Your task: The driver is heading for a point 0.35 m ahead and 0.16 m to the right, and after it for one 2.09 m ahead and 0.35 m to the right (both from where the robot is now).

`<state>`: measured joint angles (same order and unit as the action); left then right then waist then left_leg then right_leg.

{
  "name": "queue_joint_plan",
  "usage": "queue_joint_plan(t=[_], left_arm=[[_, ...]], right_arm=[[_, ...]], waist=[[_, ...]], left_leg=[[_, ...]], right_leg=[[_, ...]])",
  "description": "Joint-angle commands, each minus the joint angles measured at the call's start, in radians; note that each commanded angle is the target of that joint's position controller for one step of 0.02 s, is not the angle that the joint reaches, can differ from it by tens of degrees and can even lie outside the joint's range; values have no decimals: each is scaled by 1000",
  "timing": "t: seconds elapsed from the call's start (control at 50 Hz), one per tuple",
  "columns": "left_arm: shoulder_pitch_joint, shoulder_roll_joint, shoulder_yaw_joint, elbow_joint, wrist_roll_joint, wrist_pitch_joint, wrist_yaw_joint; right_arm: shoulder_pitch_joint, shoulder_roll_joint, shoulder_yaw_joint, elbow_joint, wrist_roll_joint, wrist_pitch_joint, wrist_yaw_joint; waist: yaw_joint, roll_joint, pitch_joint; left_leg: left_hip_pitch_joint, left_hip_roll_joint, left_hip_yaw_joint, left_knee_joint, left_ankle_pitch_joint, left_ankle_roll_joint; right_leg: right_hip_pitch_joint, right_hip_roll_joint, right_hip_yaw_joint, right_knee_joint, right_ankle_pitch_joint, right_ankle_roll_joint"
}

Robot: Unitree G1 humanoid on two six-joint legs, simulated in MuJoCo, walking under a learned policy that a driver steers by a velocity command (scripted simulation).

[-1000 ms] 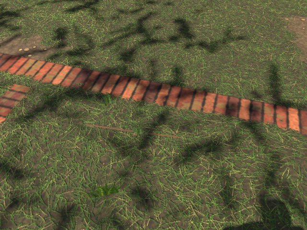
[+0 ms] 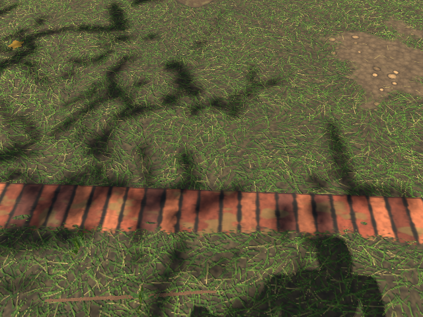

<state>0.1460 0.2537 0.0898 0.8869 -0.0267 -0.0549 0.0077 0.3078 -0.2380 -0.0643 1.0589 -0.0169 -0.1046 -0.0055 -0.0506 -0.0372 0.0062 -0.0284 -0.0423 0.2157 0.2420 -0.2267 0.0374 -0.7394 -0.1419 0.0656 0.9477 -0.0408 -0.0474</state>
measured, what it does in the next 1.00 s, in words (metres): walks ahead, turning right: right foot, then left foot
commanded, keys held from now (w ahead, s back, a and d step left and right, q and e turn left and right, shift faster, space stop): w+e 0.38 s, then w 0.62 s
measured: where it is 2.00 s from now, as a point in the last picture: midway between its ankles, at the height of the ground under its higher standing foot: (273, 212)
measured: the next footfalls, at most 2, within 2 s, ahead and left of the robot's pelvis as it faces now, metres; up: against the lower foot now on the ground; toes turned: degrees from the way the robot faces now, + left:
right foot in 0.20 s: +0.30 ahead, -0.14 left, +0.00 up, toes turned -11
left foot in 0.72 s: +0.64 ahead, -0.03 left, +0.00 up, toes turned -18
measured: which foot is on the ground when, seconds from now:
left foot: down 0.00-0.22, up 0.24-0.70, down 0.72-1.00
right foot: up 0.00-0.18, down 0.20-0.74, up 0.76-1.00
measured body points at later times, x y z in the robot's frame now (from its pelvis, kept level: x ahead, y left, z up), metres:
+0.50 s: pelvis +0.29 -0.08 +0.01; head +0.32 -0.11 +0.45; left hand +0.43 +0.17 -0.11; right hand +0.41 -0.39 -0.10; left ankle +0.48 +0.08 -0.67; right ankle +0.26 -0.14 -0.74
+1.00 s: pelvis +0.59 -0.10 +0.00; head +0.62 -0.10 +0.45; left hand +0.82 +0.10 -0.10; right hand +0.53 -0.36 -0.12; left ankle +0.60 -0.02 -0.74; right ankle +0.62 -0.29 -0.67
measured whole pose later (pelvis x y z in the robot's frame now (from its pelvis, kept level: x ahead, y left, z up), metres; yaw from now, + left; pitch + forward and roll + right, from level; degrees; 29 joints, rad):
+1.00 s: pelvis +0.59 -0.10 +0.00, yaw -19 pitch +2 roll +1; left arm 0.18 0.28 0.06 0.75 -0.01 -0.07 0.01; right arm 0.32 -0.24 -0.05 0.91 0.00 -0.10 0.02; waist -0.05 -0.04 0.01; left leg -0.15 -0.07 0.04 0.28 -0.17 0.07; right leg -0.65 -0.11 0.05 0.96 -0.19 -0.01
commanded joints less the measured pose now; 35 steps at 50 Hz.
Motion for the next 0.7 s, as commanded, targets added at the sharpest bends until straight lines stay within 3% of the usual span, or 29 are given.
queue_joint_plan(t=[0.02,0.08,0.12,0.16,0.18,0.2,0.22,0.24,0.26,0.28,0.3,0.32,0.34,0.4,0.44,0.52,0.6,0.66,0.68,0.7], left_arm=[[-70,3,-15,-75,7,-9,-27],[-168,2,-25,-130,6,-7,-51],[-183,20,-21,-164,2,-4,-65],[-112,69,1,-173,0,1,-74],[5,111,24,-152,-5,2,-74],[176,179,62,-111,-7,4,-61],[278,290,94,-88,-3,13,-36],[244,327,87,-122,7,-1,-40],[264,231,58,-124,19,-10,-46],[220,183,46,-123,18,-19,-43],[140,154,37,-141,12,-26,-43],[78,119,25,-158,15,-29,-41],[52,107,19,-172,24,-31,-37],[83,142,25,-170,16,-38,-19],[119,151,26,-160,15,-37,-4],[175,143,20,-134,14,-33,2],[233,148,19,-97,12,-33,-1],[251,161,23,-83,15,-18,9],[239,168,24,-85,15,-12,12],[215,171,23,-91,15,-8,13]], right_arm=[[-63,-150,-22,-80,7,-12,-17],[11,-173,-29,-69,21,9,-20],[16,-191,-36,-76,29,26,-21],[-9,-222,-46,-95,31,42,-26],[-26,-232,-49,-105,32,52,-28],[-37,-223,-43,-117,33,54,-30],[-4,-144,-21,-156,7,42,-27],[34,-54,12,-204,15,-4,-9],[-106,-147,-10,-234,55,-43,6],[-150,-150,-10,-249,71,-59,11],[-146,-141,-11,-234,52,-62,3],[-132,-158,-24,-223,34,-51,-3],[-112,-161,-30,-223,30,-33,-1],[-135,-124,-27,-245,8,0,-4],[-208,-108,-20,-268,3,5,-5],[-332,-80,-2,-294,13,-6,10],[-413,-109,-2,-329,24,-19,28],[-403,-132,-6,-341,24,-33,43],[-365,-144,-11,-333,24,-37,44],[-280,-163,-22,-310,22,-39,42]], waist=[[17,51,83],[-17,44,105],[-3,67,94],[57,119,20],[126,130,-44],[212,104,-132],[197,-92,-221],[111,-215,-368],[174,-92,-337],[155,-63,-214],[101,38,-140],[62,40,-101],[34,27,-91],[21,29,-62],[46,11,-35],[107,-38,-6],[141,-50,37],[122,-65,38],[99,-77,22],[48,-80,-26]], left_leg=[[-94,287,-65,-138,280,126],[47,323,-33,-86,334,117],[117,342,-7,-13,500,99],[146,344,22,151,847,75],[124,330,36,319,954,59],[1,289,51,561,869,20],[-337,201,53,922,320,-33],[-648,-6,-175,1198,-357,-65],[-768,44,-313,1227,-309,-33],[-807,88,-301,1170,-224,-5],[-748,135,-302,1076,-154,-1],[-669,166,-302,991,-118,-7],[-605,182,-308,954,-97,-14],[-586,173,-279,812,-22,-63],[-615,162,-263,668,101,-85],[-536,114,-233,381,360,-74],[-583,101,-243,290,338,-38],[-595,88,-237,249,215,5],[-540,72,-221,240,173,21],[-414,40,-189,212,173,44]], right_leg=[[39,-3,-50,-152,114,2],[-6,16,-95,-249,65,-15],[25,49,-134,-289,-27,-40],[173,125,-195,-288,-133,-79],[327,173,-214,-313,-148,-108],[593,206,-184,-382,-87,-151],[907,-8,183,-407,-121,-239],[1132,-207,771,-605,-250,-418],[1137,-188,719,-669,-230,-354],[1021,-154,550,-656,-148,-311],[858,-106,425,-655,-48,-276],[728,-70,335,-666,45,-251],[649,-51,304,-688,80,-247],[555,-23,228,-724,175,-254],[544,-2,175,-737,194,-237],[526,42,106,-740,69,-174],[645,-25,165,-699,28,-172],[765,-78,205,-636,146,-157],[780,-77,201,-599,250,-145],[776,-47,174,-514,423,-127]])
Over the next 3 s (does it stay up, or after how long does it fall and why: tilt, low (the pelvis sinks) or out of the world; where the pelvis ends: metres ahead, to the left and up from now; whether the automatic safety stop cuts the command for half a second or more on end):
stays up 0.96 -0.22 -0.01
